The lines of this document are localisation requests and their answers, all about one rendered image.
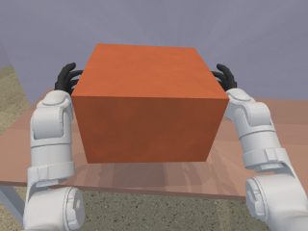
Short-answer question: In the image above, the robot right forearm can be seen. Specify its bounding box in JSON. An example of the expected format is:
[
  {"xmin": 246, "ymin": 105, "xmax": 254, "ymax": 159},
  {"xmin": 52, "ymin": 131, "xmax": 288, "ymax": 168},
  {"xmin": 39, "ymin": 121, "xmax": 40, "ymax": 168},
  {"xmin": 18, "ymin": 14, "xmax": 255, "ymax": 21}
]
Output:
[{"xmin": 224, "ymin": 88, "xmax": 308, "ymax": 209}]

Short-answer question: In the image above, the right robot hand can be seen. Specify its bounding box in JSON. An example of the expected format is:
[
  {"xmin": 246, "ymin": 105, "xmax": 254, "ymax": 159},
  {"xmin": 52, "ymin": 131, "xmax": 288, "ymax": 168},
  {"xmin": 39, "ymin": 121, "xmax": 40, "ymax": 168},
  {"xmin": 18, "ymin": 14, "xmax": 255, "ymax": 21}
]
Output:
[{"xmin": 211, "ymin": 64, "xmax": 237, "ymax": 92}]

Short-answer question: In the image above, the right robot upper arm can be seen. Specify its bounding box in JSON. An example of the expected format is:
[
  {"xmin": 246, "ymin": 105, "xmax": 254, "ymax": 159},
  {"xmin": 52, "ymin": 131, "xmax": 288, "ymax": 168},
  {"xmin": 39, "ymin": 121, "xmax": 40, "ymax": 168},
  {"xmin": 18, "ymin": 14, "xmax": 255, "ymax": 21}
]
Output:
[{"xmin": 245, "ymin": 172, "xmax": 308, "ymax": 231}]

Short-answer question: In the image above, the table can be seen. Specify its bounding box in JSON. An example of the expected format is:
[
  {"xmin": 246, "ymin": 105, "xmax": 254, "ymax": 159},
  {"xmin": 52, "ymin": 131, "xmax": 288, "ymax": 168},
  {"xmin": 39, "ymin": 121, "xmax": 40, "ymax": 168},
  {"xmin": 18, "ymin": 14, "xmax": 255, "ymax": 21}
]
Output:
[{"xmin": 0, "ymin": 88, "xmax": 308, "ymax": 227}]

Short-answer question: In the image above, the left robot hand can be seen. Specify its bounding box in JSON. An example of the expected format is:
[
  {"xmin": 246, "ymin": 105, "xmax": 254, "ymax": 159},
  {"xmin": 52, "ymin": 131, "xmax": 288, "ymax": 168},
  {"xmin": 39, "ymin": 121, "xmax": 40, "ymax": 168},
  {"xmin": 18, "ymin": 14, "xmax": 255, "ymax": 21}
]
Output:
[{"xmin": 54, "ymin": 63, "xmax": 84, "ymax": 96}]

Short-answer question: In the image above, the robot left forearm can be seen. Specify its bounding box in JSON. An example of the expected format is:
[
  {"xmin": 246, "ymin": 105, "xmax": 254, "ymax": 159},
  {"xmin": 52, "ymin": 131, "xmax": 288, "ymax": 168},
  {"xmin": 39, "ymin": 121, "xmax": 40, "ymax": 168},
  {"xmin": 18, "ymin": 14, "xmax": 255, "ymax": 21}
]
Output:
[{"xmin": 23, "ymin": 90, "xmax": 76, "ymax": 230}]

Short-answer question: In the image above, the carton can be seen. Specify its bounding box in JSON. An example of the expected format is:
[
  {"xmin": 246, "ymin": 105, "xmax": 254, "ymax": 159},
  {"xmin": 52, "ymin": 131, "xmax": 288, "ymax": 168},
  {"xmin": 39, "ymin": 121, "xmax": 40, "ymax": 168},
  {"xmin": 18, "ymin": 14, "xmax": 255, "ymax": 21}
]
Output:
[{"xmin": 70, "ymin": 43, "xmax": 230, "ymax": 164}]

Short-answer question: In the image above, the left robot upper arm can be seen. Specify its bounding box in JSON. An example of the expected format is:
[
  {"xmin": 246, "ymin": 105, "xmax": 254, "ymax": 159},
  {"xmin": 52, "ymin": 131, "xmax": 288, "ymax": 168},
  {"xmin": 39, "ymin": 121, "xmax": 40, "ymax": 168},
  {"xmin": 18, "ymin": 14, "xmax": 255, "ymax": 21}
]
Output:
[{"xmin": 20, "ymin": 186, "xmax": 86, "ymax": 231}]

